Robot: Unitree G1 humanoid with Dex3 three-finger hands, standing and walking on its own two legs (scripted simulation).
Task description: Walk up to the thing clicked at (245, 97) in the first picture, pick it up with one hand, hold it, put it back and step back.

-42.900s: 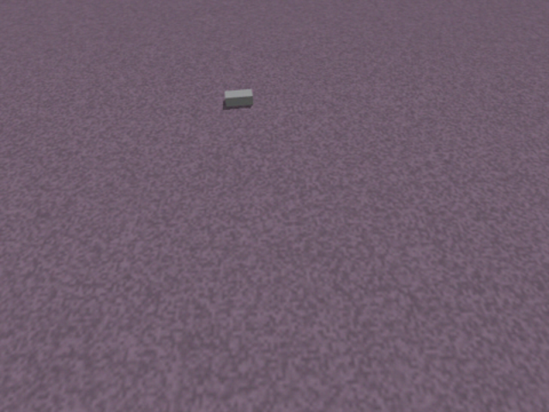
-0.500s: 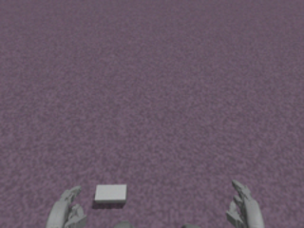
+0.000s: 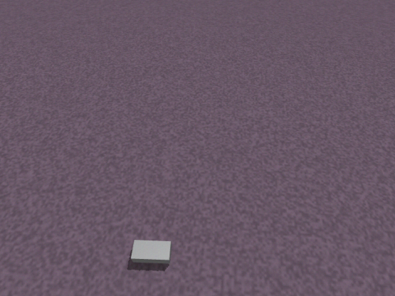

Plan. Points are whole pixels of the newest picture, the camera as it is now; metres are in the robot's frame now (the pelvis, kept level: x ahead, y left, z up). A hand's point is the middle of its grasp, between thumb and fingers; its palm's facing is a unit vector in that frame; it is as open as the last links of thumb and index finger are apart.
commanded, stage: stand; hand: left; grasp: from above
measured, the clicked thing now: (152, 251) +0.42 +0.23 -0.74
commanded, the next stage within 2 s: step back in 2.00 s
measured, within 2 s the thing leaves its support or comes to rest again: neither
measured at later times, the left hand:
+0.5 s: hand out of the picture +0.04 +0.24 -0.15, palm faces +0.02 -0.94 -0.33, open 7.4 cm
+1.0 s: hand out of the picture +0.07 +0.23 -0.15, palm faces +0.01 -0.95 -0.33, open 7.4 cm
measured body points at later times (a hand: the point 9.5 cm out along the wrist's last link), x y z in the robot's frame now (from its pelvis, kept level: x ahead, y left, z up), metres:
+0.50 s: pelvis -0.01 +0.00 +0.01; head -0.01 +0.00 +0.46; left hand +0.04 +0.29 -0.13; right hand +0.06 -0.29 -0.13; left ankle +0.02 +0.12 -0.73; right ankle +0.00 -0.14 -0.73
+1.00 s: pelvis +0.00 -0.01 +0.01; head +0.01 -0.01 +0.46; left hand +0.07 +0.28 -0.12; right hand +0.07 -0.30 -0.13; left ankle +0.02 +0.12 -0.73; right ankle +0.00 -0.14 -0.73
